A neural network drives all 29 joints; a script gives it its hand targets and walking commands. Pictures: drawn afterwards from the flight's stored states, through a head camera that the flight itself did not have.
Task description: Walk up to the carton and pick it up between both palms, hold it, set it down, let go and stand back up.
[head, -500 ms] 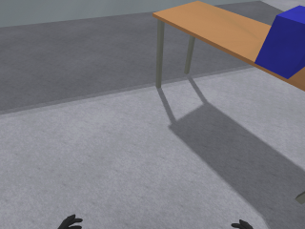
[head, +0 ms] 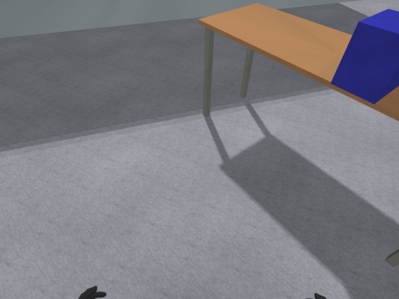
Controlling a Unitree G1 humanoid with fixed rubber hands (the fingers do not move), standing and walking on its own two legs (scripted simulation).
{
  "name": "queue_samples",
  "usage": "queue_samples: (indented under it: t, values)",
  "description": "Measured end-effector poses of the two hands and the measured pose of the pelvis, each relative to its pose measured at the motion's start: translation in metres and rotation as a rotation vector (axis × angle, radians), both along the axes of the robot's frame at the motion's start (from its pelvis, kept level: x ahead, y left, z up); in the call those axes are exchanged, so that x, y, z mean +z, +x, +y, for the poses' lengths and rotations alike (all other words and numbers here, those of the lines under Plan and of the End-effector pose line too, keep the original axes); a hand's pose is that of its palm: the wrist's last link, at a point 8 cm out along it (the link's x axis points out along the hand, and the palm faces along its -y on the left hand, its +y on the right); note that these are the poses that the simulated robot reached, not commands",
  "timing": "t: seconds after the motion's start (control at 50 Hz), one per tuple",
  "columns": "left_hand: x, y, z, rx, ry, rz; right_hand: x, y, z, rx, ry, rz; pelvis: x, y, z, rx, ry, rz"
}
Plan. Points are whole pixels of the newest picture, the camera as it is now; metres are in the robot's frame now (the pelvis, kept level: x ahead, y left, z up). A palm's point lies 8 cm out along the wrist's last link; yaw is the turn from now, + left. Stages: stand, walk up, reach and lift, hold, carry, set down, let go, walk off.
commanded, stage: stand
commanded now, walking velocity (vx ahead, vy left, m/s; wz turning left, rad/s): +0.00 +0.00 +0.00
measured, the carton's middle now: (381, 56) +0.92 -0.63 +0.06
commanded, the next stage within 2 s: walk up in 1.06 s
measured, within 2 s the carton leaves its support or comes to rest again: neither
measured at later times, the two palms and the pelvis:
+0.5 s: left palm out of the picture +0.10 +0.25 -0.09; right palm out of the picture +0.10 -0.25 -0.10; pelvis +0.00 +0.00 +0.00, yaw +0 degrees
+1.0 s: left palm out of the picture +0.10 +0.25 -0.10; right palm out of the picture +0.09 -0.25 -0.10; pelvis +0.00 +0.00 +0.00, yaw +0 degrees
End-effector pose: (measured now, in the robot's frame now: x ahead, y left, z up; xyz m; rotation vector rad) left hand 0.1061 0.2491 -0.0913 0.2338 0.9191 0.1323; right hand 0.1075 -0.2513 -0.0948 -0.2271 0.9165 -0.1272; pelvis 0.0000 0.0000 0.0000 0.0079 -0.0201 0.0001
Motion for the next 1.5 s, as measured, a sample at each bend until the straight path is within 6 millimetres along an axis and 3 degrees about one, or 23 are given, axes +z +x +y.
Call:
queue_samples:
  t: [1.26,1.36,1.44,1.5]
  values:
    - [-0.005,-0.014,0.005,0.002,0.011,0.074,-0.005,-0.019,-0.004,-0.02,-0.01,0.065,0.003,0.003,0.001,-0.014,0.002,-0.002]
    - [-0.002,-0.007,0.004,-0.13,0.054,0.171,0.001,-0.033,-0.032,-0.099,-0.07,0.004,0.003,0.008,-0.004,-0.116,0.011,-0.007]
    - [0.009,0.026,-0.006,-0.203,0.074,0.166,0.0,-0.064,-0.067,-0.193,-0.105,0.065,0.006,0.02,-0.022,-0.178,0.011,-0.017]
    - [0.015,0.059,-0.026,-0.252,0.089,0.138,-0.006,-0.078,-0.094,-0.255,-0.103,0.101,0.004,0.033,-0.039,-0.224,0.012,-0.021]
